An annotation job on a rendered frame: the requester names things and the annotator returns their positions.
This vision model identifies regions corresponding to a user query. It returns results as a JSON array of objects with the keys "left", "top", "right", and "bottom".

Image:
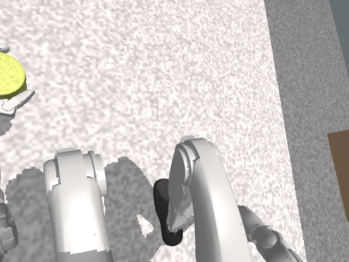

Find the right robot foot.
[{"left": 153, "top": 178, "right": 183, "bottom": 246}]

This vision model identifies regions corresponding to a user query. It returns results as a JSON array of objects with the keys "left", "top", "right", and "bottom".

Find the left robot hand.
[{"left": 0, "top": 43, "right": 35, "bottom": 118}]

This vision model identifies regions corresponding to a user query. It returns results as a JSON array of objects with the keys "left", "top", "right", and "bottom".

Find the right robot arm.
[{"left": 251, "top": 225, "right": 303, "bottom": 262}]

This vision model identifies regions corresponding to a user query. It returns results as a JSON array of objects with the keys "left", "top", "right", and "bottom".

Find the right robot hand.
[{"left": 237, "top": 202, "right": 264, "bottom": 242}]

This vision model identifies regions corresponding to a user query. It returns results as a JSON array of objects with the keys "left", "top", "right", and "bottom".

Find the left robot arm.
[{"left": 0, "top": 169, "right": 18, "bottom": 262}]

